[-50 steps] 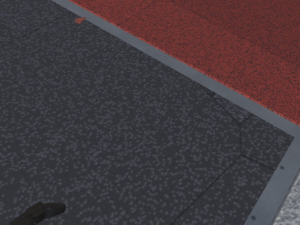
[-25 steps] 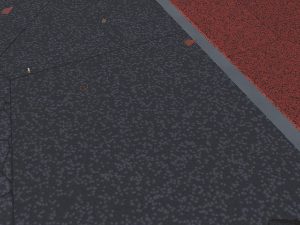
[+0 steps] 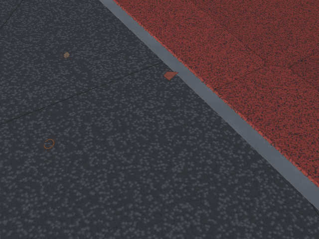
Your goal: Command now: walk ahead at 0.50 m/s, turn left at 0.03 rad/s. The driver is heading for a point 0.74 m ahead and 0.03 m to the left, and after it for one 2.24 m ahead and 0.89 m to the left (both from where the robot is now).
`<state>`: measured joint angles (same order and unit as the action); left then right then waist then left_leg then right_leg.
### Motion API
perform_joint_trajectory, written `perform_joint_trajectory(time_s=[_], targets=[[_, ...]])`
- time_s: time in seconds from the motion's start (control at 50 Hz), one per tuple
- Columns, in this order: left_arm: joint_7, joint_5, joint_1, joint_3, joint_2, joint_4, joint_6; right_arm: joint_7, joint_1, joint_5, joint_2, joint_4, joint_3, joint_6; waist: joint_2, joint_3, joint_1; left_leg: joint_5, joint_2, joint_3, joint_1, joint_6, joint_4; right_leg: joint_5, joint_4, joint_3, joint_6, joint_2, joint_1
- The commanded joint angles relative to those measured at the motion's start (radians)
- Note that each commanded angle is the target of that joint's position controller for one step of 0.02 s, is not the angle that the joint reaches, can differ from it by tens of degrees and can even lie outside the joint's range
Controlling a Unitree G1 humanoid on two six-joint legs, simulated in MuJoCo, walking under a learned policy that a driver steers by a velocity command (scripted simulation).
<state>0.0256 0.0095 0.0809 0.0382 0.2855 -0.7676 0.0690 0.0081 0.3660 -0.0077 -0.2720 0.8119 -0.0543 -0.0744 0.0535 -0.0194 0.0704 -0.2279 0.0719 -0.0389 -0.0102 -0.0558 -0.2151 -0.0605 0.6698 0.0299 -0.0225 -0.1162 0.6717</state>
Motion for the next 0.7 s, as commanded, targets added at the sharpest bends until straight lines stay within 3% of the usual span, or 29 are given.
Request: perform_joint_trajectory(time_s=[0.02,0.1,0.12,0.14,0.16,0.18,0.2,0.22,0.24,0.26,0.28,0.32,0.4,0.5,0.56,0.6,0.64,0.66,0.68,0.7], targets=[[0.016,0.006,-0.121,0.006,0.056,0.093,0.019,-0.008,0.018,-0.009,-0.178,-0.024,-0.043,-0.006,-0.102,-0.063,0.004,0.24,-0.288,0.121,-0.036,-0.149,0.066,-0.045,-0.096,-0.012,0.019,0.027,-0.028],[0.032,0.003,-0.101,0.015,0.089,0.103,0.026,-0.018,0.022,-0.014,-0.195,0.007,-0.052,0.015,-0.125,-0.037,-0.033,0.415,-0.331,0.132,0.088,-0.114,-0.038,0.099,-0.154,-0.025,0.074,0.057,-0.082],[0.029,0.001,-0.038,0.026,0.109,0.087,0.026,-0.02,0.006,-0.012,-0.204,0.007,-0.053,0.021,-0.138,0.006,-0.072,0.578,-0.316,0.117,0.094,-0.1,-0.117,0.126,-0.165,-0.056,0.093,0.089,-0.183],[0.021,-0.002,0.102,0.048,0.145,0.045,0.025,-0.022,-0.005,-0.008,-0.192,0.007,-0.047,0.028,-0.125,0.093,-0.142,0.701,-0.266,0.079,0.061,-0.075,-0.285,0.113,-0.178,-0.087,0.121,0.122,-0.376],[0.011,-0.008,0.275,0.068,0.207,0.007,0.023,-0.027,0.01,0.008,-0.153,-0.01,-0.028,0.03,-0.057,0.238,-0.203,0.518,-0.214,0.041,-0.113,-0.04,-0.557,0.059,-0.129,0.041,0.173,0.002,-0.679],[0.01,-0.015,0.351,0.089,0.297,-0.012,0.017,-0.015,0.146,0.007,-0.03,-0.026,0.008,0.01,0.209,0.378,-0.147,-0.062,-0.027,0.03,-0.533,0.04,-0.949,0.295,-0.221,0.533,0.344,-0.24,-1.047],[0.013,0.001,0.36,0.063,0.202,-0.01,0.017,-0.009,0.099,-0.004,-0.098,-0.007,-0.004,-0.012,0.177,0.405,-0.185,-0.35,-0.022,0.178,-0.656,0.031,-1.068,0.432,-0.355,0.716,0.343,-0.256,-1.069],[0.01,0.002,0.283,0.049,0.165,0.0,0.018,-0.002,0.002,-0.032,-0.163,-0.036,-0.023,-0.025,0.113,0.24,-0.176,-0.29,-0.079,0.169,-0.741,0.018,-1.106,0.459,-0.375,0.574,0.294,-0.233,-0.945],[0.007,-0.002,0.211,0.043,0.146,0.013,0.017,-0.005,-0.064,-0.033,-0.159,-0.053,-0.02,-0.03,0.031,0.145,-0.15,-0.195,-0.133,0.134,-0.729,0.012,-1.063,0.39,-0.394,0.455,0.267,-0.198,-0.797],[0.008,-0.01,0.162,0.036,0.121,0.016,0.018,-0.01,-0.1,-0.016,-0.149,-0.058,-0.023,-0.029,-0.007,0.074,-0.123,-0.128,-0.168,0.119,-0.699,0.016,-0.999,0.292,-0.423,0.366,0.257,-0.162,-0.665],[0.009,-0.022,0.137,0.028,0.098,0.02,0.024,-0.012,-0.082,-0.009,-0.138,-0.052,-0.026,-0.019,0.018,0.057,-0.088,-0.079,-0.197,0.127,-0.633,0.018,-0.955,0.218,-0.45,0.305,0.246,-0.132,-0.583],[0.011,-0.018,0.129,0.028,0.093,0.012,0.035,-0.015,-0.042,-0.006,-0.101,-0.034,-0.021,0.002,0.033,0.057,-0.06,-0.042,-0.209,0.118,-0.57,0.033,-0.908,0.142,-0.499,0.233,0.257,-0.106,-0.513],[-0.005,-0.012,0.173,0.039,0.132,-0.024,0.038,-0.02,-0.15,0.006,-0.083,-0.067,-0.016,0.013,0.002,0.003,-0.075,0.117,-0.222,0.106,-0.66,0.071,-0.725,0.04,-0.551,0.136,0.265,-0.097,-0.512],[-0.02,0.001,0.245,0.042,0.154,-0.062,0.024,0.0,-0.313,0.0,-0.05,-0.101,-0.001,-0.006,0.0,-0.031,-0.133,0.337,-0.178,0.059,-0.613,0.074,-0.428,0.048,-0.559,0.038,0.222,-0.059,-0.546],[-0.022,0.006,0.299,0.045,0.161,-0.095,0.009,0.016,-0.394,-0.008,-0.053,-0.129,0.002,-0.013,-0.002,-0.056,-0.16,0.327,-0.16,0.056,-0.629,0.062,-0.346,0.046,-0.53,0.046,0.224,-0.097,-0.632],[-0.026,0.009,0.311,0.049,0.168,-0.11,-0.003,0.028,-0.422,-0.01,-0.064,-0.146,0.001,-0.019,0.004,-0.062,-0.155,0.268,-0.152,0.062,-0.642,0.04,-0.307,0.005,-0.492,0.058,0.215,-0.131,-0.704],[-0.032,0.012,0.301,0.056,0.18,-0.117,-0.013,0.036,-0.394,-0.009,-0.085,-0.143,-0.005,-0.022,0.019,-0.042,-0.125,0.192,-0.135,0.053,-0.59,0.013,-0.282,-0.097,-0.436,0.064,0.198,-0.151,-0.753],[-0.034,0.013,0.283,0.058,0.188,-0.114,-0.018,0.035,-0.341,-0.007,-0.105,-0.129,-0.015,-0.024,0.031,-0.007,-0.09,0.16,-0.11,0.031,-0.502,-0.004,-0.271,-0.237,-0.373,0.053,0.186,-0.143,-0.76],[-0.036,0.012,0.262,0.055,0.182,-0.111,-0.023,0.031,-0.22,-0.004,-0.136,-0.091,-0.034,-0.025,0.024,0.066,-0.023,0.17,-0.078,0.0,-0.331,-0.03,-0.245,-0.376,-0.232,0.017,0.163,-0.102,-0.736],[-0.039,0.001,0.266,0.04,0.147,-0.098,-0.025,0.021,-0.05,0.003,-0.191,-0.044,-0.057,-0.023,-0.01,0.195,0.045,0.191,-0.132,0.053,-0.053,-0.073,-0.281,-0.305,-0.009,-0.021,0.131,-0.05,-0.607]])
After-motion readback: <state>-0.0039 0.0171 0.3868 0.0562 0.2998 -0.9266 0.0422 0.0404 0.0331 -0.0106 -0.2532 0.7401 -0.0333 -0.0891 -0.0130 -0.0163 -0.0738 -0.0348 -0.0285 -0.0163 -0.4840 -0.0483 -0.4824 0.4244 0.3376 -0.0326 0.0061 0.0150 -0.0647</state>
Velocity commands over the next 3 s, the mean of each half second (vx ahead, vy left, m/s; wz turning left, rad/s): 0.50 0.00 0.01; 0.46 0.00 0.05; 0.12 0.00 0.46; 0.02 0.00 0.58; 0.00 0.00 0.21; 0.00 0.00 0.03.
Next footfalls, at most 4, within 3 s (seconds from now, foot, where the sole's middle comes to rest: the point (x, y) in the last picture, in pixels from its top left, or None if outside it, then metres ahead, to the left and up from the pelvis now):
0.16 right None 0.28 -0.14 -0.78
0.70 left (131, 218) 0.58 0.09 -0.78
1.16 right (173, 167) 0.82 -0.11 -0.78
1.58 left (124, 196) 0.68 0.12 -0.78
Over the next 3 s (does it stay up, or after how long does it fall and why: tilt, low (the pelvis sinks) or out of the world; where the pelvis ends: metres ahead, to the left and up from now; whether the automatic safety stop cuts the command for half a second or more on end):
stays up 0.68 0.04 -0.01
